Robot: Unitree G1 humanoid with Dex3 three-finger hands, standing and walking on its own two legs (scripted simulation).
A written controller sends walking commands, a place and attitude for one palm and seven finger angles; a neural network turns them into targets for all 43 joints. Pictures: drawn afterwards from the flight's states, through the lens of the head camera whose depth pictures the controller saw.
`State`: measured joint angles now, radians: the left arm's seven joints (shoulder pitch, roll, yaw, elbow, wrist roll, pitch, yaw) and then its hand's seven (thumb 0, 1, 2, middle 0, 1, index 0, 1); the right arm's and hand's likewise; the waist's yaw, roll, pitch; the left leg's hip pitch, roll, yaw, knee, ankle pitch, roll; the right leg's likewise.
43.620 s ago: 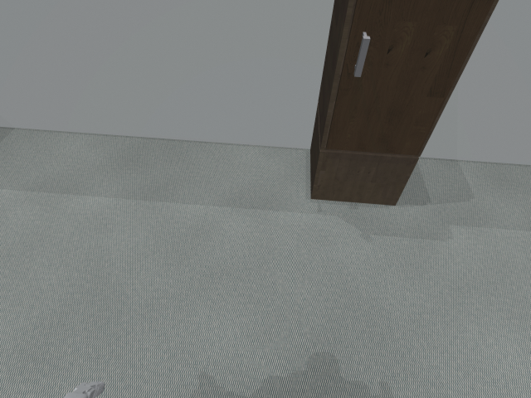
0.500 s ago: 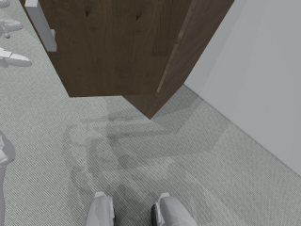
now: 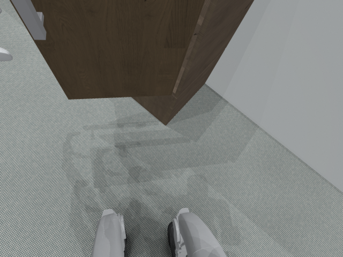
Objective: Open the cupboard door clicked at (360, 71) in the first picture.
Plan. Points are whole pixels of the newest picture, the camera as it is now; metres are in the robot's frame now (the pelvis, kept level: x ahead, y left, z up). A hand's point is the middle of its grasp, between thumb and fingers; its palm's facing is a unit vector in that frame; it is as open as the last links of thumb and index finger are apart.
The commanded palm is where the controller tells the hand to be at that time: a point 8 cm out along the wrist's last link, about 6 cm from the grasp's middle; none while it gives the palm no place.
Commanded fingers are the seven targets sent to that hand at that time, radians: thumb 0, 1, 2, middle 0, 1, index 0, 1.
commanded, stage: slide the fingers in behind the handle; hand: left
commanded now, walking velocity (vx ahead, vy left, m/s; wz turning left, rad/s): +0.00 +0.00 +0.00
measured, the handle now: (27, 1) +0.60 +0.22 +0.10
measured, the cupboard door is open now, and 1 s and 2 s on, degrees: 48 48 46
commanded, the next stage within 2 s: close the thumb around the handle in 1.68 s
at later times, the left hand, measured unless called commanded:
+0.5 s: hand out of the picture +0.56 +0.26 +0.11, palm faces +0.05 -1.00 +0.01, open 14.0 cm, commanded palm +0.54 +0.28 +0.10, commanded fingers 0.00 -0.50 0.30 -0.30 -1.20 -0.30 -1.20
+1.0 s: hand (24, 20) +0.56 +0.22 +0.11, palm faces +0.05 -1.00 +0.00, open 14.0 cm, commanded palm +0.54 +0.25 +0.10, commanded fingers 0.00 -0.50 0.30 -0.30 -1.20 -0.30 -1.20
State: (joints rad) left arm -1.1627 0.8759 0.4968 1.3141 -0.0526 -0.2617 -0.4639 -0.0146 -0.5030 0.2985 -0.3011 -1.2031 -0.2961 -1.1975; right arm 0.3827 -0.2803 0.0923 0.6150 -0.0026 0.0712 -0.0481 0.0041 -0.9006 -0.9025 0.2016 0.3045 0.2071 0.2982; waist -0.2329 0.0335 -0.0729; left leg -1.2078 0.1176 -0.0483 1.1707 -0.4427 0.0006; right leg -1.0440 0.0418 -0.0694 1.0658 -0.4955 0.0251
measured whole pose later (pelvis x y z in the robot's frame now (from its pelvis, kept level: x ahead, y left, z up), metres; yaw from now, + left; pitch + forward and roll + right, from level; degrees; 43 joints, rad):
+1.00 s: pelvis +0.01 -0.01 +0.01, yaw +0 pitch +25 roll -5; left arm -1.08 0.68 0.46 1.25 -0.05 -0.31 -0.30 -0.01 -0.50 0.30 -0.30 -1.20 -0.30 -1.20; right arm 0.40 -0.26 0.06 0.62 -0.02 0.06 0.00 0.00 -0.90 -0.90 0.20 0.30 0.21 0.30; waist -0.22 0.04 -0.09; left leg -1.13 0.11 -0.03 1.12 -0.44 -0.01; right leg -0.99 0.04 -0.05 1.04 -0.50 0.02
